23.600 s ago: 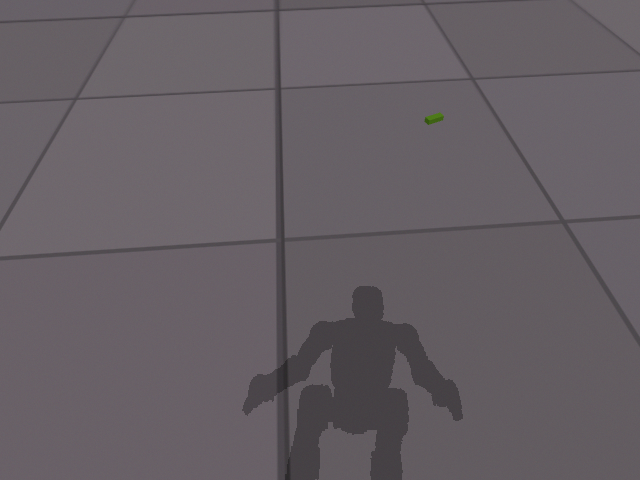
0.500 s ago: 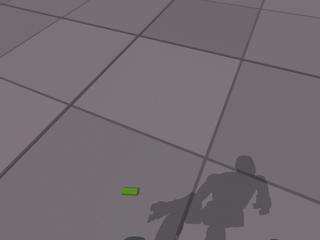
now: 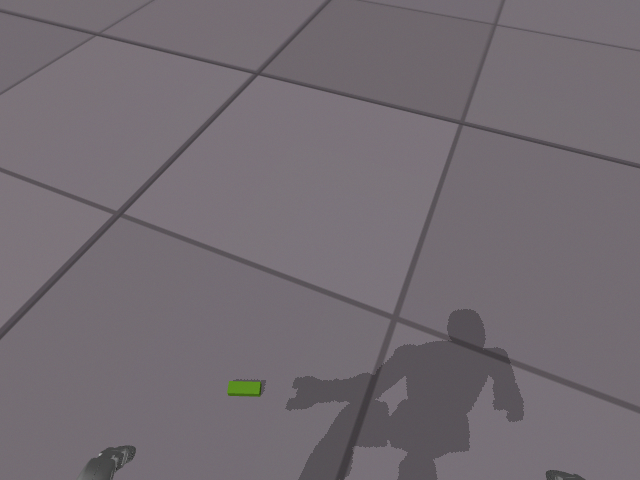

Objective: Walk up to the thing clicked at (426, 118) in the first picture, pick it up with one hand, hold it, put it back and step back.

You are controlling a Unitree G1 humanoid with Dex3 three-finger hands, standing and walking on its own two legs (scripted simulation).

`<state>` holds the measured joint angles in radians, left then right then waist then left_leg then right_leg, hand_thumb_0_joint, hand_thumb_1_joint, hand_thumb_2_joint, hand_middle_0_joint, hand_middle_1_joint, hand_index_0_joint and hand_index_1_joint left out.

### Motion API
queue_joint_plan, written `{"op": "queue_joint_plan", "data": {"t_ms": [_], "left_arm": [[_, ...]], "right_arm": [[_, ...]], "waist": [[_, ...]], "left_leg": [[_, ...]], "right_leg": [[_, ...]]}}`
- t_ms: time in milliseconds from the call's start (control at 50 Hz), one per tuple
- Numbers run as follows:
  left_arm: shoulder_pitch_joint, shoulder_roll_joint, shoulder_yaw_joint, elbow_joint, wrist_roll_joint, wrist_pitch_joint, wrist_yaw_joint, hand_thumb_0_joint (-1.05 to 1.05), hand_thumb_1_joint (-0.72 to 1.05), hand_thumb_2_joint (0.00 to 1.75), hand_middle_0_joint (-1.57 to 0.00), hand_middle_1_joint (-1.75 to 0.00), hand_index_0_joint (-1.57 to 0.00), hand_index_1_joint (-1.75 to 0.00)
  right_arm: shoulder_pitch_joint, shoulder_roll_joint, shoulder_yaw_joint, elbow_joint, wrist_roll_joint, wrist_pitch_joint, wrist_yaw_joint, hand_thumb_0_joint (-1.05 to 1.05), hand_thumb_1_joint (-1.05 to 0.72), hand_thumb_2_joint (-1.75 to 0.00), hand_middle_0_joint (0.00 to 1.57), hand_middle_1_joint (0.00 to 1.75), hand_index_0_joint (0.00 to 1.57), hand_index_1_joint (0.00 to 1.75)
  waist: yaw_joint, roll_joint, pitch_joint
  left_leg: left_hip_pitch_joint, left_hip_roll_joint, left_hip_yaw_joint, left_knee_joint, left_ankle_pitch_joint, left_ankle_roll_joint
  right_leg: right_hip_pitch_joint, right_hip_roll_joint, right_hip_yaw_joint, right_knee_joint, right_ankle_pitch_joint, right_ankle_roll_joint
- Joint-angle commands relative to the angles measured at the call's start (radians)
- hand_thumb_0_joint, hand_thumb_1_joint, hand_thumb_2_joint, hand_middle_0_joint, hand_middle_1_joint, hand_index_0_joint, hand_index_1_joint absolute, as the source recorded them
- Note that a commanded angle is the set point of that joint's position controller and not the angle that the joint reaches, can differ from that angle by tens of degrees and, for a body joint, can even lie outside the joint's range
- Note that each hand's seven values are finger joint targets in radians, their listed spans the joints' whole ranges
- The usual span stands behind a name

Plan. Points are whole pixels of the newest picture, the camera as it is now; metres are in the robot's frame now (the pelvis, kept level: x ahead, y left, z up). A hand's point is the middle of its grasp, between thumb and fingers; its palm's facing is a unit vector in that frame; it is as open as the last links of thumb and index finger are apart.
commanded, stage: walk up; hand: left
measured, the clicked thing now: (244, 388) +0.44 +0.26 -0.76
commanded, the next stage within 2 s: none
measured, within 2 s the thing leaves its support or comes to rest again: neither
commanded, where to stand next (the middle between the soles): +0.06 +0.02 m, yaw +0 degrees
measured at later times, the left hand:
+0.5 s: hand out of the picture -0.02 +0.25 -0.15, palm faces +0.09 -0.93 -0.37, open 7.4 cm
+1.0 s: hand out of the picture +0.05 +0.26 -0.15, palm faces +0.00 -0.91 -0.42, open 7.4 cm
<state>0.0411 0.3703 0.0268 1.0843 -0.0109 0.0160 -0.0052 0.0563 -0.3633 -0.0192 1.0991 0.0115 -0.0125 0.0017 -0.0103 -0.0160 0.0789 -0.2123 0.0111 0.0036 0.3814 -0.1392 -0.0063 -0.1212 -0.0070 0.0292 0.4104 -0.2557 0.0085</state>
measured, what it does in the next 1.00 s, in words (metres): steps on the spot: left foot, then right foot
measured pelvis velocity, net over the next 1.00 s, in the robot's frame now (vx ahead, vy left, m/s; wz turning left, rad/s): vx -0.04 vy -0.01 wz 0.04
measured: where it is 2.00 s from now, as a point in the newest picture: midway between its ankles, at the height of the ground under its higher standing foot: outside the picture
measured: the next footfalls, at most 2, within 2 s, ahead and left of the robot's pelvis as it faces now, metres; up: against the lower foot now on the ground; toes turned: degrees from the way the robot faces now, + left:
left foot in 0.52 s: -0.03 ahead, +0.13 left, +0.00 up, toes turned +1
right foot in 0.82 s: +0.04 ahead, -0.13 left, +0.00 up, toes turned +5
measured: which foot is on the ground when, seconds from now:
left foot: down 0.00-0.18, up 0.20-0.50, down 0.52-1.00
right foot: down 0.00-0.54, up 0.56-0.80, down 0.82-1.00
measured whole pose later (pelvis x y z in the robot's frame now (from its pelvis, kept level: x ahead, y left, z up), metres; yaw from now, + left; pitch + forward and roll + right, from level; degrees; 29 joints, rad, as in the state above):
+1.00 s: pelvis -0.04 -0.01 -0.02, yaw +2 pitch -2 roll +1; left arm 0.13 0.37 0.02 0.91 0.03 -0.02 0.01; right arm 0.09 -0.40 -0.06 0.90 0.02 0.05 0.00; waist 0.02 0.03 0.16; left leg -0.36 -0.03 -0.07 1.01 -0.54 0.01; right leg -0.36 -0.04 0.03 0.62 -0.22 0.01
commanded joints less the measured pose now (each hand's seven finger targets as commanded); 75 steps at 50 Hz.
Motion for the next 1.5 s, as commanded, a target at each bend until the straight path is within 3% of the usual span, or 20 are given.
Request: {"op": "queue_joint_plan", "data": {"t_ms": [0, 60, 120, 160, 180, 240, 340, 480, 500, 540, 740, 800, 860, 940, 1040, 1080, 1100, 1220, 1300, 1480], "left_arm": [[0.051, 0.189, 0.051, -0.094, 0.001, 0.015, 0.016, 0.0, 0.9, 0.9, -0.2, -0.3, -0.2, -0.3], [0.099, 0.181, 0.062, -0.115, 0.012, 0.036, 0.008, 0.0, 0.9, 0.9, -0.2, -0.3, -0.2, -0.3], [0.165, 0.187, 0.07, -0.105, 0.024, 0.022, 0.006, 0.0, 0.9, 0.9, -0.2, -0.3, -0.2, -0.3], [0.077, 0.311, 0.099, -0.156, 0.042, -0.003, 0.013, 0.0, 0.9, 0.9, -0.2, -0.3, -0.2, -0.3], [0.062, 0.372, 0.104, -0.188, 0.054, -0.014, 0.019, 0.0, 0.9, 0.9, -0.2, -0.3, -0.2, -0.3], [-0.016, 0.24, 0.084, -0.22, 0.043, -0.032, 0.028, 0.0, 0.9, 0.9, -0.2, -0.3, -0.2, -0.3], [0.211, 0.284, 0.113, -0.214, 0.058, -0.06, 0.013, 0.0, 0.9, 0.9, -0.2, -0.3, -0.2, -0.3], [0.162, 0.241, 0.09, -0.272, 0.036, -0.048, -0.019, 0.0, 0.9, 0.9, -0.2, -0.3, -0.2, -0.3], [0.147, 0.176, 0.068, -0.284, 0.031, -0.043, -0.017, 0.0, 0.9, 0.9, -0.2, -0.3, -0.2, -0.3], [0.137, 0.182, 0.067, -0.283, 0.029, -0.027, -0.004, 0.0, 0.9, 0.9, -0.2, -0.3, -0.2, -0.3], [0.221, 0.2, 0.06, -0.164, 0.007, -0.036, 0.008, 0.0, 0.9, 0.9, -0.2, -0.3, -0.2, -0.3], [0.223, 0.273, 0.072, -0.161, 0.02, -0.053, 0.024, 0.0, 0.9, 0.9, -0.2, -0.3, -0.2, -0.3], [0.168, 0.362, 0.088, -0.204, 0.03, -0.058, 0.036, 0.0, 0.9, 0.9, -0.2, -0.3, -0.2, -0.3], [0.1, 0.276, 0.072, -0.233, 0.043, -0.052, 0.047, 0.0, 0.9, 0.9, -0.2, -0.3, -0.2, -0.3], [0.094, 0.23, 0.054, -0.239, 0.025, -0.017, 0.024, 0.0, 0.9, 0.9, -0.2, -0.3, -0.2, -0.3], [0.086, 0.176, 0.043, -0.23, 0.004, -0.008, 0.027, 0.0, 0.9, 0.9, -0.2, -0.3, -0.2, -0.3], [0.04, 0.241, 0.066, -0.208, 0.017, -0.009, 0.032, 0.0, 0.9, 0.9, -0.2, -0.3, -0.2, -0.3], [0.074, 0.226, 0.06, -0.15, 0.026, -0.045, 0.011, 0.0, 0.9, 0.9, -0.2, -0.3, -0.2, -0.3], [0.008, 0.213, 0.038, -0.137, 0.02, -0.035, -0.002, 0.0, 0.9, 0.9, -0.2, -0.3, -0.2, -0.3], [0.024, 0.202, 0.034, -0.063, 0.012, -0.047, -0.002, 0.0, 0.9, 0.9, -0.2, -0.3, -0.2, -0.3]], "right_arm": [[-0.004, -0.284, -0.079, -0.107, -0.002, 0.01, -0.019, 0.0, -0.9, -0.9, 0.2, 0.3, 0.2, 0.3], [-0.053, -0.29, -0.089, -0.172, -0.019, 0.028, -0.024, 0.0, -0.9, -0.9, 0.2, 0.3, 0.2, 0.3], [-0.099, -0.246, -0.079, -0.205, -0.022, 0.044, -0.018, 0.0, -0.9, -0.9, 0.2, 0.3, 0.2, 0.3], [-0.044, -0.162, -0.054, -0.216, -0.01, 0.051, -0.018, 0.0, -0.9, -0.9, 0.2, 0.3, 0.2, 0.3], [-0.03, -0.187, -0.066, -0.228, -0.023, 0.061, -0.025, 0.0, -0.9, -0.9, 0.2, 0.3, 0.2, 0.3], [0.092, -0.217, -0.08, -0.179, -0.002, 0.05, -0.015, 0.0, -0.9, -0.9, 0.2, 0.3, 0.2, 0.3], [0.01, -0.235, -0.074, -0.235, -0.046, 0.024, 0.022, 0.0, -0.9, -0.9, 0.2, 0.3, 0.2, 0.3], [0.209, -0.181, -0.091, -0.188, -0.045, -0.039, 0.024, 0.0, -0.9, -0.9, 0.2, 0.3, 0.2, 0.3], [0.247, -0.203, -0.102, -0.179, -0.051, -0.044, 0.011, 0.0, -0.9, -0.9, 0.2, 0.3, 0.2, 0.3], [0.234, -0.357, -0.122, -0.22, -0.048, -0.054, -0.004, 0.0, -0.9, -0.9, 0.2, 0.3, 0.2, 0.3], [0.061, -0.253, -0.072, -0.265, -0.017, -0.011, -0.014, 0.0, -0.9, -0.9, 0.2, 0.3, 0.2, 0.3], [0.052, -0.222, -0.074, -0.275, 0.011, 0.029, -0.013, 0.0, -0.9, -0.9, 0.2, 0.3, 0.2, 0.3], [0.075, -0.214, -0.084, -0.266, -0.001, 0.071, -0.021, 0.0, -0.9, -0.9, 0.2, 0.3, 0.2, 0.3], [0.145, -0.196, -0.079, -0.236, 0.008, 0.051, -0.013, 0.0, -0.9, -0.9, 0.2, 0.3, 0.2, 0.3], [0.182, -0.185, -0.078, -0.172, -0.041, 0.009, -0.012, 0.0, -0.9, -0.9, 0.2, 0.3, 0.2, 0.3], [0.032, -0.346, -0.096, -0.218, -0.049, -0.006, -0.014, 0.0, -0.9, -0.9, 0.2, 0.3, 0.2, 0.3], [0.005, -0.354, -0.099, -0.216, -0.035, -0.012, -0.009, 0.0, -0.9, -0.9, 0.2, 0.3, 0.2, 0.3], [0.074, -0.209, -0.053, -0.184, -0.013, -0.023, -0.008, 0.0, -0.9, -0.9, 0.2, 0.3, 0.2, 0.3], [0.038, -0.227, -0.054, -0.146, -0.027, -0.021, -0.008, 0.0, -0.9, -0.9, 0.2, 0.3, 0.2, 0.3], [0.048, -0.216, -0.036, -0.094, -0.019, -0.037, -0.008, 0.0, -0.9, -0.9, 0.2, 0.3, 0.2, 0.3]], "waist": [[0.009, 0.138, -0.204], [0.026, 0.204, -0.213], [0.07, 0.07, -0.149], [0.036, -0.188, -0.068], [0.056, -0.215, -0.068], [-0.014, -0.052, -0.123], [0.108, -0.16, -0.083], [-0.022, -0.092, -0.077], [-0.046, -0.017, -0.105], [-0.052, 0.144, -0.056], [0.023, 0.239, -0.007], [0.036, 0.064, -0.067], [0.031, -0.158, -0.081], [0.012, -0.134, -0.171], [-0.002, -0.136, -0.145], [0.04, 0.173, -0.042], [0.01, 0.159, -0.016], [0.014, 0.05, -0.162], [0.015, 0.023, -0.047], [0.013, -0.007, -0.096]], "left_leg": [[0.122, 0.251, -0.191, -0.002, 0.543, 0.169], [-0.016, 0.296, -0.224, 0.014, 0.38, 0.231], [-0.059, 0.153, -0.135, 0.196, 0.158, 0.125], [-0.241, -0.112, -0.08, 0.484, -0.402, 0.02], [-0.211, -0.09, -0.16, 0.649, -0.485, 0.019], [-0.208, -0.076, -0.194, 0.721, -0.332, 0.003], [-0.383, -0.021, -0.098, 0.421, -0.387, -0.001], [0.157, -0.054, 0.057, -0.014, -0.077, 0.034], [0.303, 0.001, -0.029, -0.041, -0.053, 0.038], [0.134, 0.379, -0.528, -0.161, -0.329, 0.233], [-0.019, 0.2, -0.08, 0.103, 0.419, 0.155], [-0.065, 0.109, -0.032, 0.27, 0.174, 0.074], [-0.11, -0.03, -0.108, 0.739, -0.506, 0.026], [-0.126, -0.014, -0.105, 0.633, -0.402, 0.016], [0.104, -0.013, -0.021, -0.046, -0.129, 0.012], [-0.055, 0.324, -0.462, -0.109, -0.1, 0.159], [-0.19, 0.352, -0.452, -0.081, -0.068, 0.233], [-0.048, 0.09, -0.097, 0.136, 0.006, 0.045], [-0.024, 0.081, -0.109, -0.002, -0.31, 0.054], [0.073, 0.093, -0.061, -0.032, -0.054, 0.042]], "right_leg": [[-0.06, -0.003, -0.023, 0.241, 0.137, -0.039], [-0.056, 0.008, -0.004, 0.393, -0.225, -0.057], [-0.062, -0.062, 0.049, 0.058, 0.029, -0.07], [-0.091, -0.322, 0.375, -0.127, 0.219, -0.177], [-0.212, -0.421, 0.482, -0.126, 0.277, -0.299], [-0.061, -0.245, 0.202, -0.029, 0.351, -0.205], [0.241, -0.29, 0.312, -0.129, -0.247, -0.232], [-0.133, -0.17, 0.034, 0.045, 0.051, -0.145], [-0.271, -0.117, -0.026, 0.164, 0.021, -0.1], [-0.39, -0.014, 0.045, 0.447, -0.325, -0.036], [-0.131, -0.003, -0.051, 0.228, -0.034, -0.01], [-0.04, -0.076, 0.045, 0.083, 0.419, -0.047], [-0.166, -0.397, 0.486, -0.04, 0.513, -0.309], [-0.088, -0.221, 0.18, 0.056, 0.326, -0.211], [-0.188, -0.168, 0.147, 0.199, 0.165, -0.133], [-0.313, 0.018, 0.039, 0.333, -0.219, -0.023], [-0.181, -0.019, 0.081, 0.413, -0.299, -0.026], [0.052, -0.091, 0.144, 0.058, 0.251, -0.09], [-0.125, -0.087, 0.158, -0.011, -0.086, -0.077], [-0.051, -0.098, 0.139, -0.042, 0.204, -0.061]]}}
